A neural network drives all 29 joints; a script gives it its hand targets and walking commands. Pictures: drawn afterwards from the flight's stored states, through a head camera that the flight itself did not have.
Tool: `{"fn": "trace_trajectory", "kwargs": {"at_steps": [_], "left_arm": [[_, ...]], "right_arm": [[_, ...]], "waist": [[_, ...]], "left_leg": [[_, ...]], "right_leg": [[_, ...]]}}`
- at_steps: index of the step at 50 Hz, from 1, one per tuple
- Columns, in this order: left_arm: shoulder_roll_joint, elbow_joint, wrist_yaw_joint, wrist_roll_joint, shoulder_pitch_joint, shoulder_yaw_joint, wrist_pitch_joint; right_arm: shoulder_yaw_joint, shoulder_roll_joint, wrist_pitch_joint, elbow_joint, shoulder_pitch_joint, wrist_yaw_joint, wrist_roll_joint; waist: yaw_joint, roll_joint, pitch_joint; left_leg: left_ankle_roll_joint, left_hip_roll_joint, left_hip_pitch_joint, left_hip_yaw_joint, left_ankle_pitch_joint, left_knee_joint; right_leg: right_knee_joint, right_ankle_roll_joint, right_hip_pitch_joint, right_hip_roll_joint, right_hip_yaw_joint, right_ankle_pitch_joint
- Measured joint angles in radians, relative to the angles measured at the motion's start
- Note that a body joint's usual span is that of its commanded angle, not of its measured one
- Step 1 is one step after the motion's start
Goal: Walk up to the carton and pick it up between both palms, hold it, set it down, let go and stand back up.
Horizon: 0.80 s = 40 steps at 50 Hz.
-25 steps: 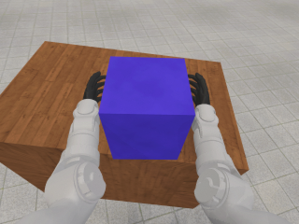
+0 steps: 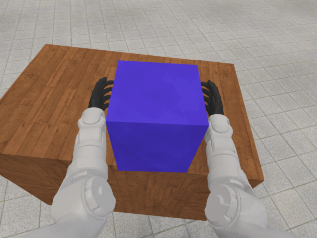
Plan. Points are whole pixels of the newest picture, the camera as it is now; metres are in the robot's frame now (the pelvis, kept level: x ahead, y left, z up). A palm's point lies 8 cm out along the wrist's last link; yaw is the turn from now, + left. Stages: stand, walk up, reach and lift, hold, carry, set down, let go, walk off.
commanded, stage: set down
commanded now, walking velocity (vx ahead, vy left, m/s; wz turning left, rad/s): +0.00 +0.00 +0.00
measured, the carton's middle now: (155, 120) +0.43 +0.04 +0.03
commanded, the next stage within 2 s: none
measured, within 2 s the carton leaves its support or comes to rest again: neither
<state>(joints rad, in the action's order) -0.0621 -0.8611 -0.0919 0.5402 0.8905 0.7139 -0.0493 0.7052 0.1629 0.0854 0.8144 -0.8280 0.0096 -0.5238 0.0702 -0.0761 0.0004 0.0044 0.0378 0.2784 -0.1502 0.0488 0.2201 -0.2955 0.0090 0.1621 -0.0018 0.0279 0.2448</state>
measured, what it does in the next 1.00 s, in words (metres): stands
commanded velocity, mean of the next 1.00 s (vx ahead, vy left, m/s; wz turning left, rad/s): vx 0.00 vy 0.00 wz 0.00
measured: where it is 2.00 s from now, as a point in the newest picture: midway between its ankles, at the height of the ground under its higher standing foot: outside the picture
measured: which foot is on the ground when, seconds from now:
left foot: down 0.00-1.00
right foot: down 0.00-1.00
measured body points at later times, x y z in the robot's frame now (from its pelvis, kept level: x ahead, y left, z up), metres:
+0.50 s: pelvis +0.00 +0.00 +0.00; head +0.06 +0.03 +0.44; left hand +0.43 +0.20 +0.08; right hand +0.44 -0.11 +0.09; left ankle +0.03 +0.12 -0.75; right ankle -0.07 -0.11 -0.75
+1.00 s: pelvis -0.01 +0.01 -0.01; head +0.05 +0.04 +0.43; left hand +0.44 +0.24 +0.06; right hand +0.46 -0.10 +0.07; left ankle +0.03 +0.12 -0.75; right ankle -0.07 -0.11 -0.75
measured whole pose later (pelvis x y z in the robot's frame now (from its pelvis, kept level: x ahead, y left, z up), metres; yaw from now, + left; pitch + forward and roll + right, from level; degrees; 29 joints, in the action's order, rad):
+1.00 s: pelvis -0.01 +0.01 -0.01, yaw +0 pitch +20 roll -2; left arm 0.23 -1.36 0.08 -0.03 1.01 0.18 0.17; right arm 0.12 -0.12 0.10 1.25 -0.97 -0.12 0.11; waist 0.05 -0.05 0.24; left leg 0.00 0.09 0.66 -0.11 0.10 0.43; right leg -0.38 0.00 0.48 0.04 0.00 0.24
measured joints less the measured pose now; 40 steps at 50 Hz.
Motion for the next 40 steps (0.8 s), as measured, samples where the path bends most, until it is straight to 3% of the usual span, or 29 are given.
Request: {"fn": "trace_trajectory", "kwargs": {"at_steps": [21, 31, 35, 40], "left_arm": [[-0.011, 0.023, -0.023, 0.031, 0.010, 0.037, 0.017], [0.001, 0.005, -0.007, 0.030, 0.003, 0.031, 0.047], [0.023, -0.040, 0.021, -0.002, 0.004, 0.005, 0.064], [0.111, -0.183, 0.114, -0.179, -0.011, -0.168, 0.104]], "right_arm": [[0.010, 0.016, -0.003, -0.033, -0.002, 0.006, -0.035], [-0.010, 0.005, 0.008, -0.005, -0.007, 0.001, -0.018], [-0.056, -0.023, 0.011, 0.034, -0.011, -0.017, 0.038], [-0.260, -0.126, -0.015, 0.165, -0.031, -0.062, 0.263]], "waist": [[-0.003, -0.015, -0.017], [-0.015, -0.020, -0.011], [-0.009, -0.018, -0.004], [-0.010, -0.002, 0.065]], "left_leg": [[-0.004, 0.004, 0.000, 0.006, -0.002, 0.001], [-0.002, 0.003, 0.012, 0.003, 0.001, 0.009], [0.000, 0.008, 0.025, -0.007, 0.006, 0.022], [0.004, 0.029, 0.129, -0.011, 0.025, 0.079]], "right_leg": [[-0.003, -0.003, -0.001, 0.004, -0.007, 0.001], [-0.005, -0.003, 0.009, 0.003, -0.006, 0.000], [-0.011, -0.006, 0.024, 0.005, 0.005, -0.002], [-0.016, -0.010, 0.107, 0.021, 0.011, -0.015]]}}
